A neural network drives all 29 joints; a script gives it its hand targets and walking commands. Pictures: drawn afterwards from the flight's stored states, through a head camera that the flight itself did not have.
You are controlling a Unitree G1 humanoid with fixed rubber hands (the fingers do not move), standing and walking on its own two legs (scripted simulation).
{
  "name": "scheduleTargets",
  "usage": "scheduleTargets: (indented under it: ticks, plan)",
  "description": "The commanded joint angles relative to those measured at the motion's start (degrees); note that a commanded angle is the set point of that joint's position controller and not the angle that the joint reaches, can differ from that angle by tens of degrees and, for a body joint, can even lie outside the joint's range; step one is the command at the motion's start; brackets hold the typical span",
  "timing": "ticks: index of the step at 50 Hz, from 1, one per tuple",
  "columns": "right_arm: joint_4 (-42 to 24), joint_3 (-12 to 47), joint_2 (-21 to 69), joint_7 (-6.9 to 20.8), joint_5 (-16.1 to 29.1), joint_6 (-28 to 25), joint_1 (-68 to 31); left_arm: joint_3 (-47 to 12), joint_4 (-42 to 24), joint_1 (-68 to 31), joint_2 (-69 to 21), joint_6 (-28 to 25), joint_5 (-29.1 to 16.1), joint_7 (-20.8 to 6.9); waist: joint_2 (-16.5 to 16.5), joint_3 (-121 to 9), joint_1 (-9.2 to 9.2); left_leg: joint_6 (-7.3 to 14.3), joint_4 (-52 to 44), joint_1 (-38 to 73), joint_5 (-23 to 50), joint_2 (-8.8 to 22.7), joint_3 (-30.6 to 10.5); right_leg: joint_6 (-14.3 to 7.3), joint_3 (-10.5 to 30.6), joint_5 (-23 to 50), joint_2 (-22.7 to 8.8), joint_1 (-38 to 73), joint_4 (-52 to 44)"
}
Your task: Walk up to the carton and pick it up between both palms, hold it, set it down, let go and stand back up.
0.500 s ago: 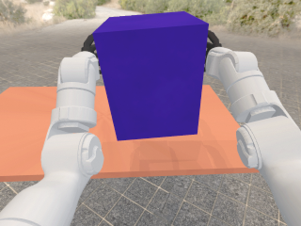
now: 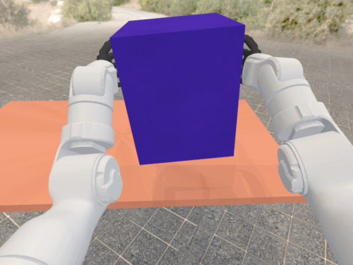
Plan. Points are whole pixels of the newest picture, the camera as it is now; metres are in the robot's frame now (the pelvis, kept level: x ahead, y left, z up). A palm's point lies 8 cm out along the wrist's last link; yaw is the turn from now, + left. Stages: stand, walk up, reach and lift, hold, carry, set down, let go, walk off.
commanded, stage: hold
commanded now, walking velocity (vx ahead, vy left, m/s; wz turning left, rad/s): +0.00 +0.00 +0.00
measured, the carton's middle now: (179, 86) +0.39 +0.00 +0.30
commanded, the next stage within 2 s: none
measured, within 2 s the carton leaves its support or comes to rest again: neither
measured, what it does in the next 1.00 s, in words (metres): stands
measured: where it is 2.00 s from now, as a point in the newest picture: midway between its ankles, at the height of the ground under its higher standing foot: outside the picture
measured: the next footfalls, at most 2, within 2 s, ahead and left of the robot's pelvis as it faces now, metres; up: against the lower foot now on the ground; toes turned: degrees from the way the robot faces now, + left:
none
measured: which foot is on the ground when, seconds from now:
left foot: down 0.00-1.00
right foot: down 0.00-1.00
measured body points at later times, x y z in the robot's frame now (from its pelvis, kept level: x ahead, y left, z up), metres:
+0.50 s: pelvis +0.00 +0.00 +0.00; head -0.09 +0.02 +0.44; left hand +0.40 +0.15 +0.33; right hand +0.39 -0.14 +0.34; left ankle +0.02 +0.13 -0.75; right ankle +0.00 -0.13 -0.75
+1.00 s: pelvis +0.00 +0.00 +0.00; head -0.10 +0.02 +0.44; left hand +0.40 +0.15 +0.33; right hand +0.39 -0.14 +0.34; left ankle +0.02 +0.13 -0.75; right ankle +0.00 -0.13 -0.75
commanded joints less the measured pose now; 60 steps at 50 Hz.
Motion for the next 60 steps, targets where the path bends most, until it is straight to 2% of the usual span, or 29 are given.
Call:
scheduleTargets:
  ticks: [1,5,8,11,12,16,17,20,23,26,29,30,32,34,35,36,38,40,41,44,46,49,51,52,53,54,58,59,60]
  plan:
    - [-18.87,4.05,37.45,9.00,9.16,-1.33,-45.94,-15.37,-9.56,-43.92,-37.89,-4.92,-10.44,-8.06,4.25,-15.93,-1.50,-2.29,-1.76,7.92,13.44,-2.90,2.49,0.07,-0.35,9.47,1.92,4.35,-1.12]
    - [-26.37,6.46,38.40,8.63,9.91,-2.00,-48.56,-15.22,-9.57,-41.33,-37.42,-4.81,-10.86,-7.72,1.58,-19.82,-0.61,-1.75,-1.05,9.37,16.55,-3.32,2.28,0.81,-0.87,12.62,2.68,4.91,-1.00]
    - [-24.99,6.28,39.91,8.15,9.43,-2.29,-49.92,-12.92,-7.62,-41.96,-36.43,-5.20,-9.84,-8.07,1.81,-18.55,0.88,-0.99,-1.53,8.51,14.37,-3.27,2.88,1.00,-0.58,10.51,1.70,4.35,-1.07]
    - [-22.71,5.61,39.58,8.58,8.82,-2.08,-48.46,-12.94,-8.16,-44.38,-36.43,-5.61,-10.47,-8.05,1.33,-16.28,0.04,-1.45,-1.97,7.06,11.84,-3.37,2.92,0.67,-0.68,8.19,2.09,4.10,-1.11]
    - [-24.59,4.81,38.18,8.48,8.57,-2.54,-50.64,-15.55,-6.95,-43.40,-39.49,-5.04,-11.10,-8.13,3.33,-16.85,-1.36,-1.69,-2.02,7.39,12.05,-3.26,2.68,0.04,-0.58,8.49,2.26,3.76,-1.34]
    - [-21.17,5.30,39.31,8.49,9.77,-1.85,-45.86,-15.18,-11.50,-44.80,-37.37,-5.36,-11.42,-7.86,4.37,-18.41,-1.66,-2.24,-1.12,8.02,14.43,-3.42,3.08,0.30,-0.64,10.82,2.17,5.26,-0.81]
    - [-21.12,4.88,38.45,8.36,9.75,-1.72,-47.14,-13.34,-7.59,-42.76,-36.76,-4.80,-9.75,-8.15,3.03,-14.18,-0.45,-1.96,-1.77,7.37,12.83,-3.20,2.74,0.49,-0.33,9.44,1.91,4.23,-1.27]
    - [-27.83,6.97,40.42,8.57,10.73,-2.80,-50.44,-15.56,-11.25,-43.42,-38.56,-5.10,-11.37,-7.77,2.50,-20.52,0.63,-1.72,-1.29,8.04,15.89,-3.23,2.89,0.50,-0.56,12.00,2.34,6.01,-0.34]
    - [-29.98,7.92,39.96,7.85,10.48,-2.52,-48.95,-17.56,-12.81,-41.99,-39.85,-4.90,-11.90,-7.84,2.68,-20.52,-1.40,-1.91,-0.63,10.45,18.56,-3.18,2.09,0.57,-0.92,14.92,2.47,6.35,-0.40]
    - [-22.87,5.00,37.85,7.80,8.75,-1.45,-48.32,-14.25,-8.04,-43.00,-37.38,-4.24,-9.42,-8.22,2.77,-12.81,-1.16,-1.45,-2.55,7.24,10.17,-2.97,2.74,0.41,-0.66,5.93,1.68,2.77,-2.31]
    - [-23.33,4.56,38.45,8.18,9.29,-1.60,-47.22,-16.43,-10.82,-43.33,-38.54,-4.96,-11.49,-7.95,5.62,-17.02,-1.21,-2.09,-1.71,8.25,13.42,-3.40,2.57,0.23,-0.50,9.45,1.77,3.36,-1.11]
    - [-24.32,5.79,39.04,8.30,9.44,-1.57,-49.86,-15.17,-8.66,-43.52,-37.80,-4.83,-10.93,-7.85,1.98,-17.33,-1.10,-2.00,-1.32,8.49,13.61,-3.59,2.76,0.69,-1.13,9.76,2.37,3.69,-1.19]
    - [-23.96,6.44,40.49,8.15,9.98,-1.18,-46.38,-13.80,-11.59,-42.40,-36.15,-5.42,-10.41,-7.60,1.86,-18.97,-0.11,-1.50,-1.19,9.01,16.14,-3.38,2.66,0.85,-0.55,12.99,2.18,5.76,-0.54]
    - [-21.35,4.40,37.68,8.11,9.12,-1.20,-45.88,-13.56,-8.13,-41.29,-36.72,-4.28,-9.56,-8.16,3.29,-14.95,-1.42,-1.61,-2.47,8.51,12.54,-3.14,2.78,0.59,-0.95,8.79,1.70,4.15,-1.89]
    - [-23.08,5.38,38.90,8.01,9.36,-1.41,-45.81,-12.28,-8.04,-40.87,-35.33,-4.20,-9.17,-8.54,2.22,-15.73,-0.29,-1.48,-2.29,8.76,13.33,-3.61,3.43,1.34,-0.83,10.02,1.70,4.28,-1.49]
    - [-24.30,5.51,37.70,7.76,9.61,-1.81,-48.05,-14.83,-10.14,-42.11,-38.02,-4.48,-10.34,-8.28,4.35,-17.23,-1.25,-1.98,-1.21,8.79,15.91,-3.45,3.02,0.38,-0.51,12.03,1.78,4.79,-0.99]
    - [-24.06,5.92,38.96,7.92,9.82,-1.32,-48.04,-13.11,-8.35,-41.51,-37.06,-4.20,-8.96,-8.31,2.93,-15.50,0.23,-1.40,-1.46,9.19,15.84,-3.45,2.76,0.84,-0.39,12.42,1.83,4.28,-1.07]
    - [-27.25,7.01,39.51,7.76,10.70,-1.61,-47.69,-16.86,-11.78,-41.88,-39.31,-4.26,-11.66,-8.46,2.98,-20.72,-1.47,-2.27,-0.45,10.38,18.80,-3.48,2.54,0.86,-0.99,15.13,2.78,6.70,-0.31]
    - [-25.98,5.69,38.51,7.45,9.75,-1.53,-45.76,-16.86,-12.83,-42.11,-37.79,-4.45,-11.64,-8.40,3.45,-18.09,-2.58,-2.88,-0.50,9.76,18.01,-3.78,2.45,0.79,-0.48,14.32,2.63,5.19,-0.50]
    - [-23.08,5.67,37.85,8.04,9.90,-0.98,-44.81,-16.39,-11.33,-41.45,-38.87,-3.61,-10.07,-8.36,6.25,-14.36,-1.11,-2.65,-2.02,8.02,14.15,-3.29,2.52,0.08,-0.75,9.22,2.29,4.70,-1.11]
    - [-26.33,5.33,37.89,8.61,8.88,-2.05,-49.99,-14.28,-7.02,-40.88,-38.03,-4.17,-9.63,-8.25,1.95,-15.08,0.51,-1.77,-2.53,6.25,10.56,-3.16,2.67,-0.10,-0.54,5.73,2.15,3.37,-1.85]
    - [-24.99,5.22,39.75,8.53,9.64,-1.86,-48.99,-16.90,-10.54,-43.80,-39.44,-5.17,-12.02,-7.41,4.34,-19.85,-1.57,-2.36,-0.87,9.31,15.17,-3.33,2.31,0.26,-0.99,10.79,2.21,3.53,-0.62]
    - [-27.77,6.85,40.16,8.68,10.61,-1.37,-50.05,-16.58,-12.76,-45.85,-38.78,-5.70,-11.98,-7.56,1.18,-21.54,-0.55,-1.64,-0.75,9.41,16.06,-3.10,2.14,1.13,-0.54,13.16,2.75,5.40,-0.54]
    - [-21.80,5.06,38.31,8.18,9.00,-0.20,-45.91,-13.55,-10.85,-44.44,-37.09,-4.84,-10.89,-7.95,2.06,-15.83,-1.08,-1.48,-2.04,8.05,13.81,-3.12,2.10,0.84,-0.39,10.89,2.17,5.00,-0.89]
    - [-23.48,5.74,38.26,8.33,9.24,-1.14,-48.17,-13.91,-8.66,-43.33,-37.40,-4.62,-10.36,-7.96,1.83,-15.87,-0.58,-1.59,-1.62,7.98,13.83,-3.23,2.67,0.62,-0.16,10.80,2.11,4.46,-1.19]
    - [-19.37,4.12,37.99,8.35,9.42,-1.11,-47.37,-14.95,-9.41,-44.58,-37.41,-5.07,-10.88,-8.11,5.00,-15.41,-1.27,-2.11,-1.87,6.83,12.77,-3.05,2.84,0.02,-0.60,8.04,1.56,3.68,-1.38]
    - [-25.59,5.96,38.15,8.52,10.78,-1.83,-48.51,-15.28,-8.86,-41.89,-38.85,-4.40,-10.42,-8.15,4.06,-18.22,-0.67,-2.18,-1.23,8.42,15.21,-3.30,2.59,0.28,-0.57,10.78,2.52,5.34,-1.02]
    - [-19.86,5.02,37.87,8.60,9.69,-1.24,-45.28,-13.42,-8.52,-42.48,-37.69,-4.79,-9.43,-7.99,4.53,-15.02,-1.11,-2.41,-2.48,7.99,13.58,-2.74,2.36,-0.05,-1.01,8.48,2.33,4.79,-1.68]
    - [-21.92,4.22,37.66,8.76,8.98,-1.86,-48.37,-14.95,-9.69,-44.71,-38.39,-5.29,-10.96,-7.96,3.47,-14.74,-1.20,-1.83,-2.49,6.23,10.97,-2.78,2.29,-0.04,-0.26,6.45,1.68,3.81,-1.74]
